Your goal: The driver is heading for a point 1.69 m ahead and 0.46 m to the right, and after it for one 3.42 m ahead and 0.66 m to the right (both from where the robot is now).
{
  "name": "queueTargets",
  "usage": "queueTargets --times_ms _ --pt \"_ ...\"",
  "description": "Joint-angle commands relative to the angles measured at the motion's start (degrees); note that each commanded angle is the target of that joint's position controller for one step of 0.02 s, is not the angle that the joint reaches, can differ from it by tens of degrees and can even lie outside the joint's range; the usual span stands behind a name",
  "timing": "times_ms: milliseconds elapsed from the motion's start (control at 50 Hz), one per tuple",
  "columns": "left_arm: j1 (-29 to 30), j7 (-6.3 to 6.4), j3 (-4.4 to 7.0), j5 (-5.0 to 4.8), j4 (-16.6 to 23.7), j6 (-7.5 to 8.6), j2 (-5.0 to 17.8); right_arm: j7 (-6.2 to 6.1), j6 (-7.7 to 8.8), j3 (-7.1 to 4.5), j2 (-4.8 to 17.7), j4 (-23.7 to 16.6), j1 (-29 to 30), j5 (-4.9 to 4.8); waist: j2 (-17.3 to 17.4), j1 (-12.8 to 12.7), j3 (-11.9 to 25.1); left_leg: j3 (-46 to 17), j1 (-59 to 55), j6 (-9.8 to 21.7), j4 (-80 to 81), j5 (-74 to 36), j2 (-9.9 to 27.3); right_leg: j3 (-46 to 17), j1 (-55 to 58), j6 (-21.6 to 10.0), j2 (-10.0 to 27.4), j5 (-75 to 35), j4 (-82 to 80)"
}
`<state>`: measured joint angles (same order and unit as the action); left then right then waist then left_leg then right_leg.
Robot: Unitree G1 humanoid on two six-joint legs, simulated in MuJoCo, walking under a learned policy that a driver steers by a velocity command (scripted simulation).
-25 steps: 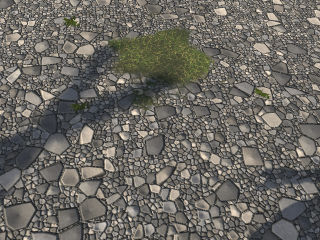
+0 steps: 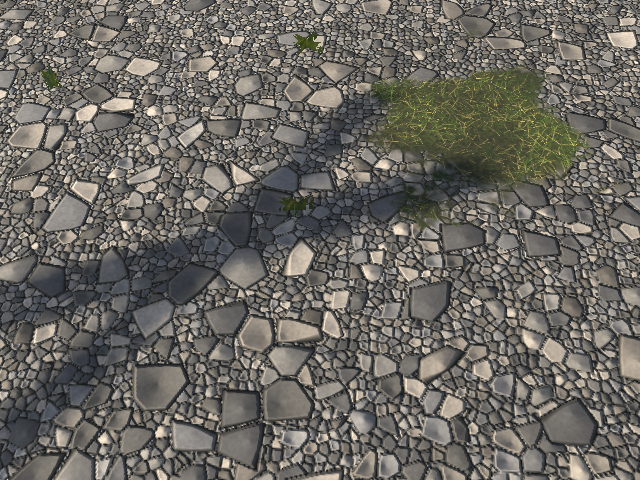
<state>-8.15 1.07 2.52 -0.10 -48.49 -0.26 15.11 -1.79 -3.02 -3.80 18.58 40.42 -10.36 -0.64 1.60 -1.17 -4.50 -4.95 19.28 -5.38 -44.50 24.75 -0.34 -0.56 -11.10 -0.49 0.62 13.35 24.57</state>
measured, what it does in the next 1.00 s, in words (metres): steps on the spot, turning right: left foot, then right foot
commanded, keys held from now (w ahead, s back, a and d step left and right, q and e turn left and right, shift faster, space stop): no key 0.06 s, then e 0.88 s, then no key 0.06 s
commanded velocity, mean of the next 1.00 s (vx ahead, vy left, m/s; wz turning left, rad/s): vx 0.00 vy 0.00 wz -0.37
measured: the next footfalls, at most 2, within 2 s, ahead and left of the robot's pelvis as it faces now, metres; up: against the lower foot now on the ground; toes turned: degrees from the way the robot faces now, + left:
left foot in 0.06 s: +0.03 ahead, +0.14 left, +0.00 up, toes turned -3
right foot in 0.52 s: +0.02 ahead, -0.11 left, +0.00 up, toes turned -14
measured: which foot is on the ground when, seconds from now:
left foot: up 0.00-0.04, down 0.06-0.52, up 0.54-1.00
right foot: down 0.00-0.22, up 0.24-0.50, down 0.52-1.00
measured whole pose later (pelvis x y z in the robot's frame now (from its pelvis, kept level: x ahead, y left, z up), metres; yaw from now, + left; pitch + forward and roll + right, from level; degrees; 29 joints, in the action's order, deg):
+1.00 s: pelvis +0.02 -0.02 +0.00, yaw -28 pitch +1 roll +2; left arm -9.4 1.4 3.4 -0.6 -41.7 -2.0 18.8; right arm -1.9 0.9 -4.9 18.3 43.1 -6.5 -0.5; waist 0.5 -1.5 -3.6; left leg -6.8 22.4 -5.8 -40.8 19.5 -1.6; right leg -12.1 -13.8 -4.0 -6.6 12.7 26.6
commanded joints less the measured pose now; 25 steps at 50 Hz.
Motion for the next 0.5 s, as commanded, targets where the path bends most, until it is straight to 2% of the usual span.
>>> queueTargets --times_ms 20,40,60,80,100,120,140,160,220,240,280,300,340,400,440,460,480,500 --pt "1.74 -0.16 2.34 -0.68 2.41 0.18 11.8 0.15 1.02 -0.73 4.03 -3.18 -0.17 -0.09 -11.4 0.18 6.99 4.58 -5.97 0.8 14.92 -6.91 -0.57 -9.57 4.96 -11.5 11.85 -25.13 -3.33" --pt "1.78 -0.26 1.99 -1.12 2.05 0.2 11.13 0.25 1.06 -0.77 3.91 -2.04 -2.17 0.1 -10.61 1.43 6.7 5.28 -10.43 2.12 23.36 -13.73 -0.99 -8.94 3.33 -10.08 11.13 -24.14 -2.28" --pt "-0.63 -0.43 1.45 -1.16 1.05 0.68 9.85 0.14 1.03 -0.98 5.33 -2.08 -2.08 0.43 -8.59 1.3 6.78 2.65 -15.75 3.86 27.81 -20.37 0.52 -8.41 0.3 -6.99 10.1 -20.67 -1.74" --pt "-2.12 -1.1 0.18 0.66 0.97 1.65 6.78 -0.41 0.88 -1.15 7.47 -2.27 -2.97 1.01 -1.7 0.12 9.89 -5.03 -24.23 5.99 26.26 -34.61 7.67 -5.97 -4.81 -2.79 7.28 -13.15 1.42" --pt "-4.17 -1.49 -0.54 0.9 0.51 2.21 3.91 -0.2 0.84 -0.82 7.77 -1.58 -0.31 2.0 7.76 -3.14 10.56 -6.31 -18.44 10.55 22.65 -33.63 11.12 -1.82 -2.78 0.67 3.27 0.14 -1.04" --pt "-1.05 -1.47 -0.3 1.06 -0.08 2.04 6.68 0.59 1.35 -0.02 3.81 -2.45 1.87 2.21 4.27 -0.88 9.35 -4.7 -15.26 11.27 23.15 -25.41 9.11 -1.96 0.25 2.6 3.35 -0.61 -1.49" --pt "1.77 -1.41 0.21 0.46 0.23 1.82 8.66 0.86 1.78 -0.2 4.24 -2.08 1.63 2.53 3.44 0.56 7.05 -3.1 -15.06 9.85 23.3 -20.08 6.77 -1.74 -1.97 2.83 2.18 -2.8 -0.36" --pt "2.91 -0.98 0.42 -0.11 0.35 1.49 9.3 0.67 2.05 -0.85 6.43 -1.69 0.88 2.52 3.71 1.32 5.77 -2.54 -14.7 9.08 23.52 -18.09 5.98 -1.57 -3.76 2.6 1.58 -4.01 1.52" --pt "2.26 -0.31 0.89 -0.9 1.0 0.48 9.95 -0.35 2.36 -1.64 8.19 -0.71 -1.4 1.57 7.14 1.54 3.03 -5.04 -13.34 11.39 24.73 -21.55 10.57 -1.0 -8.84 2.58 0.58 -1.57 7.85" --pt "1.9 -0.26 1.07 -1.0 1.1 0.26 9.72 -0.71 2.18 -1.85 8.29 -0.71 -2.03 1.47 8.23 1.87 2.95 -6.35 -13.38 13.21 25.09 -23.9 12.98 -0.21 -10.79 2.67 0.21 2.51 11.47" --pt "1.74 -0.47 1.75 -1.32 1.55 -0.43 9.53 -1.35 2.3 -1.84 7.71 -1.84 -1.31 2.04 10.28 3.06 3.44 -10.3 -13.18 18.76 26.27 -31.69 19.51 -0.63 -15.88 2.85 0.76 20.27 28.0" --pt "1.21 -0.56 2.35 -1.71 1.6 -0.92 9.75 -1.5 2.56 -1.7 7.28 -2.13 -0.65 2.1 8.27 2.66 3.26 -10.58 -13.02 20.86 26.46 -36.4 21.79 -1.97 -18.42 3.11 1.42 23.79 36.0" --pt "-0.33 -0.52 2.4 -1.72 1.49 -1.89 8.21 -1.43 3.08 -1.8 6.82 -2.43 3.24 1.18 4.87 0.58 2.66 -5.15 -12.68 19.46 26.23 -36.75 19.83 -2.28 -19.19 3.63 3.17 19.9 35.15" --pt "0.28 -1.56 1.81 -1.25 2.69 -2.18 7.07 -1.18 2.75 -2.22 7.39 -2.44 5.8 0.92 5.04 0.84 4.99 1.16 -12.47 17.7 24.38 -38.12 17.2 1.23 -13.23 4.5 3.37 13.24 25.81" --pt "0.14 -2.53 2.03 -1.44 3.89 -2.16 8.04 -1.12 2.36 -2.63 8.25 -1.75 5.0 0.42 6.12 1.27 7.22 2.4 -14.11 17.05 21.99 -39.12 17.58 3.17 -9.82 3.9 2.3 10.09 19.41" --pt "-1.0 -2.94 2.25 -1.48 4.07 -2.22 8.41 -1.09 2.19 -2.77 8.62 -1.49 5.15 -0.06 6.05 0.6 7.85 3.15 -13.97 16.22 20.22 -38.08 17.67 4.47 -7.51 3.1 1.52 7.03 15.18" --pt "-3.31 -3.23 2.51 -1.44 3.7 -2.25 8.53 -1.09 2.02 -2.81 8.64 -1.27 5.69 -0.68 5.63 -0.77 8.28 4.67 -12.45 14.54 17.33 -35.26 17.02 6.08 -3.55 1.87 0.23 1.68 8.95" --pt "-5.64 -2.97 3.19 -1.12 3.21 -2.22 9.77 -0.92 2.05 -2.56 7.28 -0.12 3.22 -0.89 2.89 -1.23 8.72 7.32 -9.31 11.31 11.86 -27.88 14.7 4.91 1.89 0.06 -1.25 -4.39 2.79"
